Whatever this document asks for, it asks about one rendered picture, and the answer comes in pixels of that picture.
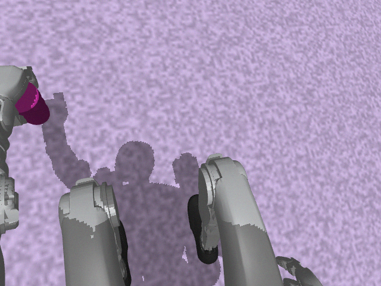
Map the cup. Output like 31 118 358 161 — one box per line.
15 82 50 125

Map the left robot hand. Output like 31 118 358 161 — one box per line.
0 66 39 126

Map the right robot hand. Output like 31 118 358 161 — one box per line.
276 256 323 286

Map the left robot foot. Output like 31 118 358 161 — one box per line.
118 220 132 286

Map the right robot foot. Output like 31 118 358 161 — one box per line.
188 194 218 264

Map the left robot arm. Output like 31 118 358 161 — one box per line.
0 95 18 286

